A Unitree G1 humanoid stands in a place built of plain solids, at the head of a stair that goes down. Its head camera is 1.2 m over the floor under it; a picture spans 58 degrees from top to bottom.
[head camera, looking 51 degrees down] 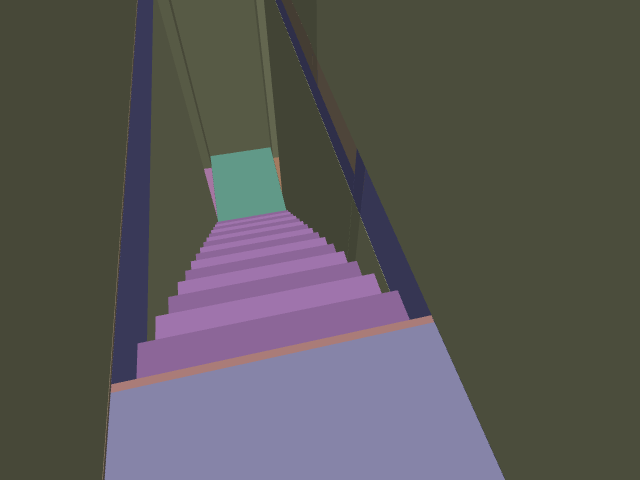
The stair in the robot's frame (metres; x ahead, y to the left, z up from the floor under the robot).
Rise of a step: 0.21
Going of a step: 0.23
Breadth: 0.96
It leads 13 degrees to the left of straight ahead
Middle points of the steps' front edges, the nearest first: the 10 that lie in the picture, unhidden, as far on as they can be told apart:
0.56 0.12 0.00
0.78 0.17 -0.20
1.00 0.22 -0.41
1.23 0.28 -0.62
1.45 0.33 -0.82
1.67 0.38 -1.03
1.89 0.43 -1.23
2.11 0.48 -1.44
2.33 0.54 -1.64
2.55 0.59 -1.85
